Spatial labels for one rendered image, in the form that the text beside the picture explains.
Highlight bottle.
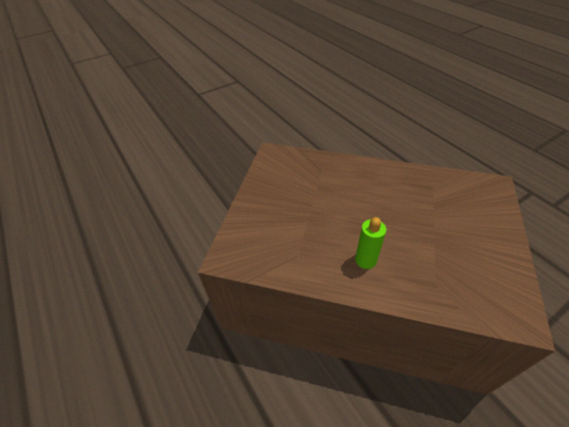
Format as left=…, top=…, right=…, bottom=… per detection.
left=356, top=217, right=387, bottom=269

